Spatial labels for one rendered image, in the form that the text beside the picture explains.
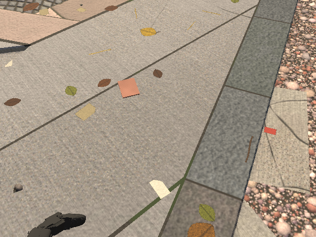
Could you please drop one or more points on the left robot hand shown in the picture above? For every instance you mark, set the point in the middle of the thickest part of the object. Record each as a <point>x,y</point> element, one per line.
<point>56,223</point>

